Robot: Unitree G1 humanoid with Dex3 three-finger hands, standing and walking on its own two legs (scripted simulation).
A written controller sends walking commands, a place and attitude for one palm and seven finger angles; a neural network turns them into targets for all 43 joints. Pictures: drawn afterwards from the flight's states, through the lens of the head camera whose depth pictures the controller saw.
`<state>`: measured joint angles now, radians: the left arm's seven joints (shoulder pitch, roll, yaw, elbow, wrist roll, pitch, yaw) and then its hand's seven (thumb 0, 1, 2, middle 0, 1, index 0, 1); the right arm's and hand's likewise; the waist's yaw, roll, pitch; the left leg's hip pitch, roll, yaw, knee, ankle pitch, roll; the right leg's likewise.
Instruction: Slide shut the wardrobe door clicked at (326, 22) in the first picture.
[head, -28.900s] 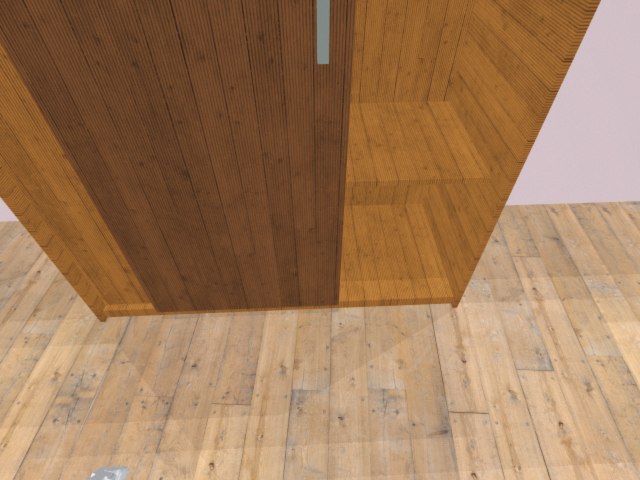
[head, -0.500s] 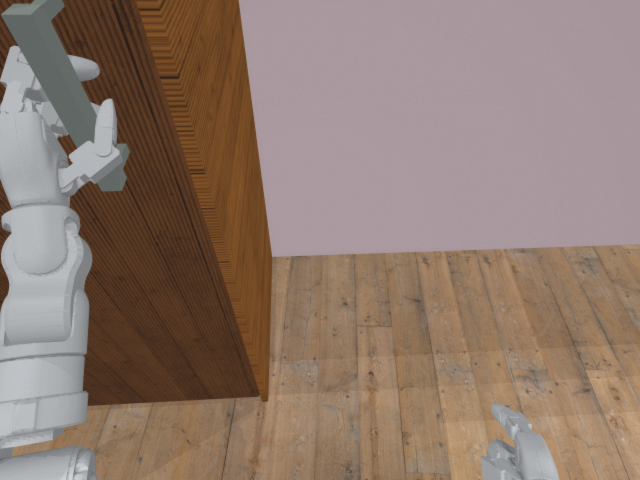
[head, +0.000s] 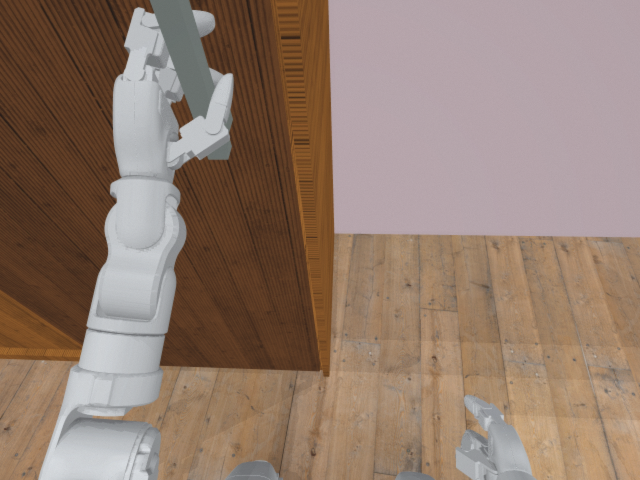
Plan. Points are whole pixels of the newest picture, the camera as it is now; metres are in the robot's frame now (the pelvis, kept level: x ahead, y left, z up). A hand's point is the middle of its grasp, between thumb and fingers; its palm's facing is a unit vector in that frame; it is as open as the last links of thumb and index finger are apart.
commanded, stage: stop walking and hold the door there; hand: left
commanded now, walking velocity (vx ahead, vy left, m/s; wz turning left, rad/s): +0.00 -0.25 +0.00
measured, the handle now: (200, 63) +0.43 +0.13 +0.28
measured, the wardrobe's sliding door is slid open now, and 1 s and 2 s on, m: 0.01 0.01 0.01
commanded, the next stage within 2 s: loosen the grip on the handle in 0.58 s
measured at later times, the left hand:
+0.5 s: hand (215, 120) +0.38 +0.11 +0.26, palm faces +0.08 -0.99 -0.15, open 7.1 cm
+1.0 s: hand (197, 112) +0.38 +0.13 +0.26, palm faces +0.13 -0.99 -0.11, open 11.6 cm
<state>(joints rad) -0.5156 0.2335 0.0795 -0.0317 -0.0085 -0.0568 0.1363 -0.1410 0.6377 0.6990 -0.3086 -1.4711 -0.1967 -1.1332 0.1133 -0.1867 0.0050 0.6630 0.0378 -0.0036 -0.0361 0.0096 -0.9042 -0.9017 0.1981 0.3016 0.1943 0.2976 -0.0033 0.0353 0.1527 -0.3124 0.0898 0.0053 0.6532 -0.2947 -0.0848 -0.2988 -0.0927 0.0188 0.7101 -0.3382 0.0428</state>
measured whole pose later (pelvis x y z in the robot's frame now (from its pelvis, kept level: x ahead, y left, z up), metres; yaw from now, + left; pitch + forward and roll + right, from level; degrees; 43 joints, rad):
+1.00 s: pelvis -0.04 +0.01 +0.01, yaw -2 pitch -1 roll +1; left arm -0.75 0.24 0.15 0.65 0.00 -0.26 0.11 -0.02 -0.10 0.40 -0.45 -1.39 -0.28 -1.31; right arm 0.27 -0.19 0.03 0.72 0.02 -0.22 -0.01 0.01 -0.90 -0.90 0.20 0.30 0.20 0.30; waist -0.02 -0.01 -0.02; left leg -0.33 0.07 -0.01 0.53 -0.21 -0.06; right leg -0.34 -0.08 0.05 0.59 -0.22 0.05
